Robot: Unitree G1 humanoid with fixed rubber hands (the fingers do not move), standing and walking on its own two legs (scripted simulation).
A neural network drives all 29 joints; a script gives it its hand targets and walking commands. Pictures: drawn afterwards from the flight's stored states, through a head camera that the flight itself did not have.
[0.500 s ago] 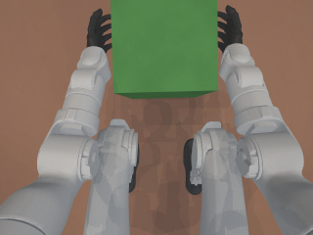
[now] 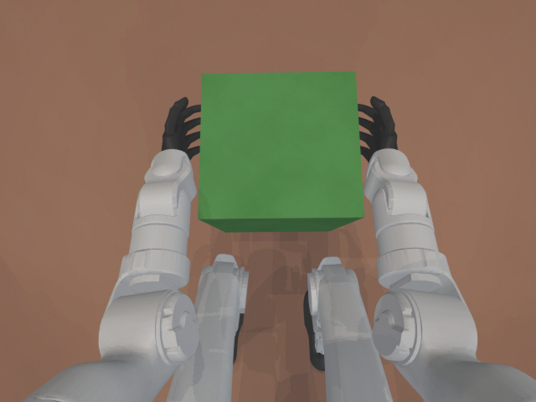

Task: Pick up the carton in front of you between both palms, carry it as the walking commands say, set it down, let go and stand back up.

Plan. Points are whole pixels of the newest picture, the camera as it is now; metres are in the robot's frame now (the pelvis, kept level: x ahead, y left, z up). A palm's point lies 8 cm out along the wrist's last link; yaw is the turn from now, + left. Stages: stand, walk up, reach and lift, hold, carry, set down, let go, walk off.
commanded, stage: reach and lift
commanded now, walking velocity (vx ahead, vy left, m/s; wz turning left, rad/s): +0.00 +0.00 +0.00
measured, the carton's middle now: (277, 167) +0.45 +0.01 -0.13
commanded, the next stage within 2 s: none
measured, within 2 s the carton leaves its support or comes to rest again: neither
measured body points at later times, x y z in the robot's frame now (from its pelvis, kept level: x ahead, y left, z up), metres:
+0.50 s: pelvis +0.05 +0.00 +0.14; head +0.16 +0.00 +0.58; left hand +0.42 +0.16 +0.10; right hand +0.43 -0.15 +0.10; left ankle +0.10 +0.12 -0.48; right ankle +0.10 -0.12 -0.48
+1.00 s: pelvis +0.08 +0.00 +0.25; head +0.07 +0.00 +0.70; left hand +0.39 +0.15 +0.25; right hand +0.39 -0.15 +0.25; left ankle +0.10 +0.12 -0.48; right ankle +0.10 -0.12 -0.48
